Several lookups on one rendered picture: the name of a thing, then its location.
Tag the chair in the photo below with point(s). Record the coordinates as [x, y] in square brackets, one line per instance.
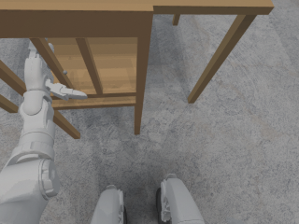
[104, 47]

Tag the robot left upper arm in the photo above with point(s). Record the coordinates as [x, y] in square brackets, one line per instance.
[25, 190]

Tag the table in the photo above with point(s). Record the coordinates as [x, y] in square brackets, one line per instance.
[246, 11]

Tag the robot left forearm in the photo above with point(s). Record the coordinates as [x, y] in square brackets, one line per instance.
[38, 131]

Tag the robot left hand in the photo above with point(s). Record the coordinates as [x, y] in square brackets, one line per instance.
[36, 73]

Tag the right robot shin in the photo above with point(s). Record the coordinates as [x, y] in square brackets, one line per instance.
[166, 213]

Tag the robot left thigh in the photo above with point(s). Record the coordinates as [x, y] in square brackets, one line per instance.
[108, 208]

